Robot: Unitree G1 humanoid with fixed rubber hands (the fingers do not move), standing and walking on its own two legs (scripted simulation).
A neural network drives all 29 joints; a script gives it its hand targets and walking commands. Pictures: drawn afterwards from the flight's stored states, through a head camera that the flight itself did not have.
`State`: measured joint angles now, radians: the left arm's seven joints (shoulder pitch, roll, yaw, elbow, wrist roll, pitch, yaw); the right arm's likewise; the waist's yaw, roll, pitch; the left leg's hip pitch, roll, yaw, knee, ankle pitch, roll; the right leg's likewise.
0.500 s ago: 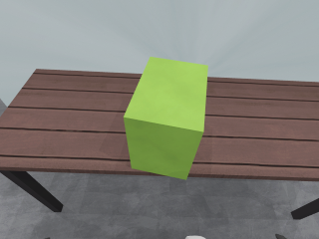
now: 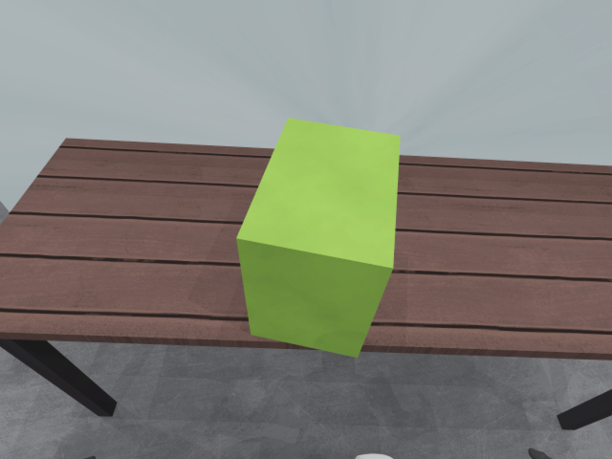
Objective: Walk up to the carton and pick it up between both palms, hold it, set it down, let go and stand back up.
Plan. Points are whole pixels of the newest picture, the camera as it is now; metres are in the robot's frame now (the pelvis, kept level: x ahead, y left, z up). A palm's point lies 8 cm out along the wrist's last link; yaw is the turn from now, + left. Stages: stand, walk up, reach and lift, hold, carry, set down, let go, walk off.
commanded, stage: walk up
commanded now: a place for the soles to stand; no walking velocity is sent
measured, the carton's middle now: (323, 238) +0.43 -0.01 +0.01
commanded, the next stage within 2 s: reach and lift in 1.48 s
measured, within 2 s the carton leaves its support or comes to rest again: neither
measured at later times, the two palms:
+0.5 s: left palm out of the picture +0.08 +0.31 -0.12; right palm out of the picture +0.11 -0.32 -0.10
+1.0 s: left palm out of the picture +0.11 +0.30 -0.11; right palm out of the picture +0.12 -0.32 -0.09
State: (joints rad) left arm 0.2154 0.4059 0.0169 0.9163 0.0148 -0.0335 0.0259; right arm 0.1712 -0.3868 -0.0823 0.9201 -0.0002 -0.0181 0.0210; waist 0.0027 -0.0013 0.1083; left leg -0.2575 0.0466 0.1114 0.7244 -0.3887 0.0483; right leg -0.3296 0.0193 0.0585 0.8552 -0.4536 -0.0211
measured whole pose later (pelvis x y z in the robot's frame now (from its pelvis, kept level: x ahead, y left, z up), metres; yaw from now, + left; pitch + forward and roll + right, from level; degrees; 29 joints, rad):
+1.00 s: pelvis +0.03 -0.01 +0.00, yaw +0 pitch -4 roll -1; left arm 0.19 0.40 0.01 0.93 0.01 -0.04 0.03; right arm 0.16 -0.39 -0.08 0.92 0.00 -0.01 0.02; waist 0.00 0.00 0.11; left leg -0.30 0.05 0.11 0.73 -0.37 0.04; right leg -0.31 0.02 0.05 0.73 -0.44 -0.01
